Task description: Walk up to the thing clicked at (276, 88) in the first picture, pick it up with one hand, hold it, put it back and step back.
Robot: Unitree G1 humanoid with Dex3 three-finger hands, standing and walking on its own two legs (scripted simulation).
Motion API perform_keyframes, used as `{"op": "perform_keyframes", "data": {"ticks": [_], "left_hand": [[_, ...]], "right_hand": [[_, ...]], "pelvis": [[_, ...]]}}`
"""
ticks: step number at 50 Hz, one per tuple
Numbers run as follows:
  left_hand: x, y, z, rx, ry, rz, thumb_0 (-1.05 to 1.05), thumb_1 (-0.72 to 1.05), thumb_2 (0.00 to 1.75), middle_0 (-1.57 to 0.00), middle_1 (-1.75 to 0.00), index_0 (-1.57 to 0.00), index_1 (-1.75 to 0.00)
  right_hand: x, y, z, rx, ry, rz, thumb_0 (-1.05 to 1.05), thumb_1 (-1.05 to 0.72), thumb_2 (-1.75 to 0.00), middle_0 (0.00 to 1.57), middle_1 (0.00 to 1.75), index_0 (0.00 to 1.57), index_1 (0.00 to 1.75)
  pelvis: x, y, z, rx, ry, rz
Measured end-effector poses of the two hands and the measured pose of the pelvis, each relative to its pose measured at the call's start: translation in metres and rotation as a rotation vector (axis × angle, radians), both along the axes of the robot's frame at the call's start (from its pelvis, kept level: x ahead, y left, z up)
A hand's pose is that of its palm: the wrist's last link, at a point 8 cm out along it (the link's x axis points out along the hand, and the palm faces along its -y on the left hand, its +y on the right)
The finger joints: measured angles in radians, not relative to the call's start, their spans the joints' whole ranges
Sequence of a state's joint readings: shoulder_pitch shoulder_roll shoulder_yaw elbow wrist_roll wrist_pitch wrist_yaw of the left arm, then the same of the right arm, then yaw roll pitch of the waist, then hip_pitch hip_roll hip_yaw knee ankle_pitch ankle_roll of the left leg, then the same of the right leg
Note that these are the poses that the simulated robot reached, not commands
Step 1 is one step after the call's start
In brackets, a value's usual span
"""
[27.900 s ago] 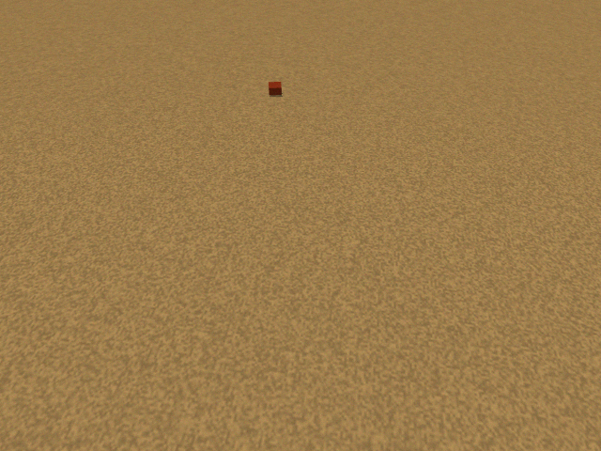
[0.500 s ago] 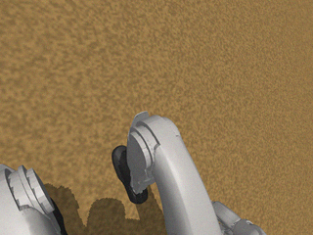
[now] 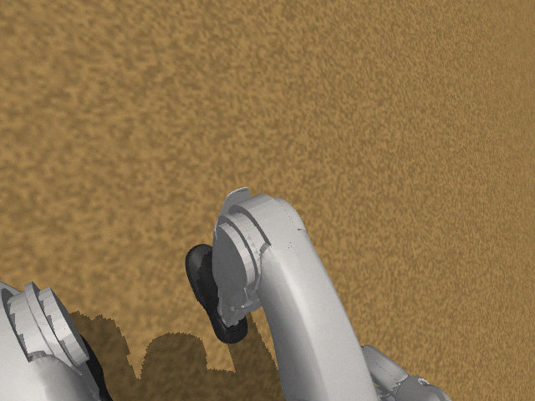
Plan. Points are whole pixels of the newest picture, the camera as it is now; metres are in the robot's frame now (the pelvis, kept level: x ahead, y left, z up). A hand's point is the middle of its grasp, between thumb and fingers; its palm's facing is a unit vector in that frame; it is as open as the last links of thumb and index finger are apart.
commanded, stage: open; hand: left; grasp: from above
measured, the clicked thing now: out of the picture +0.46 +0.34 -0.28
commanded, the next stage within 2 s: withdraw in 0.52 s
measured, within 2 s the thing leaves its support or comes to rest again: rests again in 0.80 s
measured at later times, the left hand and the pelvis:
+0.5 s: hand out of the picture +0.45 +0.33 -0.25, palm faces -0.42 -0.18 -0.89, open 13.3 cm; pelvis +0.00 +0.00 +0.00, yaw +0 degrees
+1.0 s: hand out of the picture +0.47 +0.37 -0.15, palm faces -0.30 -0.08 -0.95, open 13.4 cm; pelvis +0.01 +0.00 +0.02, yaw +2 degrees
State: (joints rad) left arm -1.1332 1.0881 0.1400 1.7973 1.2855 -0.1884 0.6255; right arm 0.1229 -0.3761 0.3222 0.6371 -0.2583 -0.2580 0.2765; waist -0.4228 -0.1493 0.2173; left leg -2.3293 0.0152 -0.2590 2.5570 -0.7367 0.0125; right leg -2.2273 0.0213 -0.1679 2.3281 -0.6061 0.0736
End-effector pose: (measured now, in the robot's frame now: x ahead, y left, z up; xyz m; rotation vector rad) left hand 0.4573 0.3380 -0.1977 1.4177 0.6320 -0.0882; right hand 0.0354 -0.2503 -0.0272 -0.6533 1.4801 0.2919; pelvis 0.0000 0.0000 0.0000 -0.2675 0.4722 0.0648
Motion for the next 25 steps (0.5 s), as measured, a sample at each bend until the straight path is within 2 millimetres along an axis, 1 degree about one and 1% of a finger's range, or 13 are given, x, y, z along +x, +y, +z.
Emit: {"op": "perform_keyframes", "data": {"ticks": [11,25], "left_hand": [[0.0013,0.0002,0.0011,0.0,0.003,0.001,0.0,-0.27,0.78,-0.32,-0.75,-0.32,-0.76],[0.0011,-0.0014,0.0018,0.0,0.003,0.0,0.0,-0.37,0.88,-0.22,-0.86,-0.21,-0.86]], "right_hand": [[-0.0014,0.003,-0.0008,0.011,0.005,-0.008,0.0,-0.89,-0.89,0.2,0.3,0.21,0.3],[-0.003,0.0022,-0.0016,0.013,0.005,-0.012,0.0,-0.89,-0.89,0.2,0.3,0.21,0.3]], "pelvis": [[0.0002,0.0006,0.0017,-0.004,0.005,-0.001],[-0.0015,-0.0008,0.0029,0.001,0.003,-0.003]]}}
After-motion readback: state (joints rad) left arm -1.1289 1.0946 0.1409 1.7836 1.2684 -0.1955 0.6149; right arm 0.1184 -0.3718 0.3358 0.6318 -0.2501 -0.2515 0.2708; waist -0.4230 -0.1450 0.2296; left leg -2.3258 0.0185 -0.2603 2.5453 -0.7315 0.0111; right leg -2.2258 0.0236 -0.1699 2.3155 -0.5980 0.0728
